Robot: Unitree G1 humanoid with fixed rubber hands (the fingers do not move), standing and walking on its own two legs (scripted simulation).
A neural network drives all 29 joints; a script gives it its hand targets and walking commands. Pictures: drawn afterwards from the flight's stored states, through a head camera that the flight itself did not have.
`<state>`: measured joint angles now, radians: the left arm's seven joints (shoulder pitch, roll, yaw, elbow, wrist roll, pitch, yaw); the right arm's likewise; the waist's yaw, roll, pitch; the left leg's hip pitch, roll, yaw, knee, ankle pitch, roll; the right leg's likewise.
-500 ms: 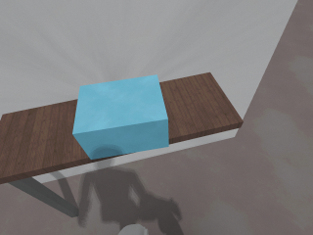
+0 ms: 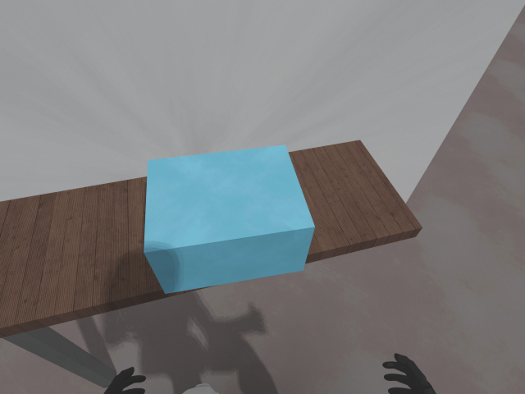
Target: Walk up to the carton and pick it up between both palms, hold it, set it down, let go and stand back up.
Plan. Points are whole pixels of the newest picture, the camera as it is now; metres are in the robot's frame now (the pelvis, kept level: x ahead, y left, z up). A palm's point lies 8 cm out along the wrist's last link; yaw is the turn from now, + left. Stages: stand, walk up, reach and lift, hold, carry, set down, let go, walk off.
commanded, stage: walk up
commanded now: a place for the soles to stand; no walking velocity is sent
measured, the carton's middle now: (227, 216) +0.43 +0.06 -0.02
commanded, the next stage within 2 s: none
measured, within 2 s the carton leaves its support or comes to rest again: neither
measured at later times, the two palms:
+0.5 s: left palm out of the picture +0.05 +0.26 -0.12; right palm out of the picture +0.07 -0.25 -0.10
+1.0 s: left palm out of the picture +0.04 +0.27 -0.13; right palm (402, 391) +0.15 -0.22 -0.10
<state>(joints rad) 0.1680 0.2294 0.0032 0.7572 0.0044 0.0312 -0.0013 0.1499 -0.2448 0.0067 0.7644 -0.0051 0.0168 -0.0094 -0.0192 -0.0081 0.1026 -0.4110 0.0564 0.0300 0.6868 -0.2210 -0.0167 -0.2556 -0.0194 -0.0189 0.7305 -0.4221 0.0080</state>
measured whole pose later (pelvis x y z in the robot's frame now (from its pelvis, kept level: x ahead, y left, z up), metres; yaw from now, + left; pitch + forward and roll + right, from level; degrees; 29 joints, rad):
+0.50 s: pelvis -0.02 +0.00 +0.01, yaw +5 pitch -2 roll -2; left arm 0.20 0.27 0.00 0.83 0.00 0.05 -0.02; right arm 0.28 -0.25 0.00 0.79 -0.01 0.02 -0.02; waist -0.01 -0.01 0.09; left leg -0.45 0.03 -0.06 0.60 -0.13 -0.02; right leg -0.26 -0.02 -0.09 0.65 -0.38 -0.02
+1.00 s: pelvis +0.02 +0.01 +0.00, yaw +11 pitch -2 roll -2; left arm 0.23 0.26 -0.01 0.84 0.01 0.03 0.00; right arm 0.24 -0.23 0.00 0.80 -0.01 0.00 0.00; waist -0.01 -0.01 0.07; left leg -0.45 -0.05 -0.13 0.69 -0.21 0.00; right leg -0.17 -0.07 -0.18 0.65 -0.44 0.02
